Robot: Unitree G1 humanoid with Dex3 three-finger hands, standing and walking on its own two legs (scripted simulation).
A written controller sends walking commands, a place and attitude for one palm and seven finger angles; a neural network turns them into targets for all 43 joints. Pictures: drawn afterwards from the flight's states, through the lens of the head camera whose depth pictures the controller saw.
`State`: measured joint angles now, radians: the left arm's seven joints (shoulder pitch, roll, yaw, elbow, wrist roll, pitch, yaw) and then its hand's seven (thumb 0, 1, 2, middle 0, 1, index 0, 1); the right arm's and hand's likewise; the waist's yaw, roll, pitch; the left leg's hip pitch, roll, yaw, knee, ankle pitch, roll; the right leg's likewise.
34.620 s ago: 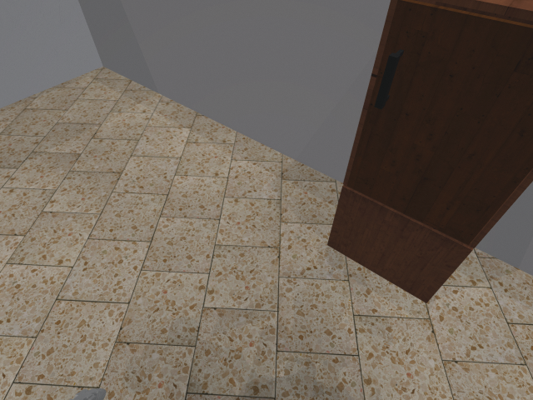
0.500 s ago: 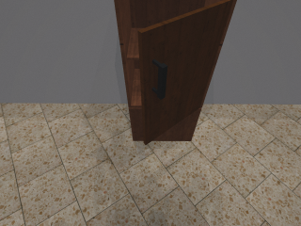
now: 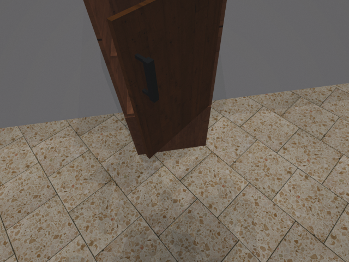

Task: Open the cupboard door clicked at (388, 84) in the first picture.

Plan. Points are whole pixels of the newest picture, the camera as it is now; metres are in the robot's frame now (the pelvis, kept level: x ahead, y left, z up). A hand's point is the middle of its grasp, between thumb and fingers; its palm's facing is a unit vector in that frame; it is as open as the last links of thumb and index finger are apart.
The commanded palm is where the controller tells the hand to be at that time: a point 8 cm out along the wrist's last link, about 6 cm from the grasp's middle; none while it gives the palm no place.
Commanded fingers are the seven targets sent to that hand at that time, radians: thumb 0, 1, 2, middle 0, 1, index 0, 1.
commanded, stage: walk to a spot facing it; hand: left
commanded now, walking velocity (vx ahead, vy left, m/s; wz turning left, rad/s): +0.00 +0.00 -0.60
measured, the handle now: (146, 78) +0.55 +0.12 +0.09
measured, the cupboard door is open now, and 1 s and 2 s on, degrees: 39 39 39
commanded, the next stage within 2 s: none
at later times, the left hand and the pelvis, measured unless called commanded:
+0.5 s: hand out of the picture +0.08 +0.17 -0.15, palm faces -0.14 -0.96 -0.24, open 7.4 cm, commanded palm none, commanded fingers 0.00 0.90 0.90 -0.20 -0.30 -0.20 -0.30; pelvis +0.02 -0.01 +0.01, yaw -14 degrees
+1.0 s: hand (134, 203) +0.28 +0.15 -0.15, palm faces -0.56 -0.80 -0.22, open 7.4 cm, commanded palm none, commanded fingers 0.00 0.90 0.90 -0.20 -0.30 -0.20 -0.30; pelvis +0.07 +0.04 +0.01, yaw -34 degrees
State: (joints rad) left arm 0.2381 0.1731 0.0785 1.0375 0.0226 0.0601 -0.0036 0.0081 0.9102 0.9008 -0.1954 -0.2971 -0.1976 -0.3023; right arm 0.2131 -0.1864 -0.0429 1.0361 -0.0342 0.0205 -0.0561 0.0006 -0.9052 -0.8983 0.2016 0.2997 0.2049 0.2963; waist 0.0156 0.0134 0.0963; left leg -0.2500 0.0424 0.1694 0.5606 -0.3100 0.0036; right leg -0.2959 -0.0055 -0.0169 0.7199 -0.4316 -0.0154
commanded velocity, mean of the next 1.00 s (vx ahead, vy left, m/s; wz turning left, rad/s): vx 0.00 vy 0.00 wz -0.60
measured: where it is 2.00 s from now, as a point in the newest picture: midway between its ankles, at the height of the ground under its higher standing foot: outside the picture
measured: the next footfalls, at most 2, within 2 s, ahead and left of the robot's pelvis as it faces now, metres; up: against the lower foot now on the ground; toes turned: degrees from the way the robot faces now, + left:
left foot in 0.66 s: +0.13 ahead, +0.12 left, +0.00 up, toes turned -22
right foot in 1.10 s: +0.02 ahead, -0.09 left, +0.00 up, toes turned -42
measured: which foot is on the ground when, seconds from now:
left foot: down 0.00-0.04, up 0.06-0.64, down 0.66-1.00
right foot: down 0.00-0.64, up 0.66-1.00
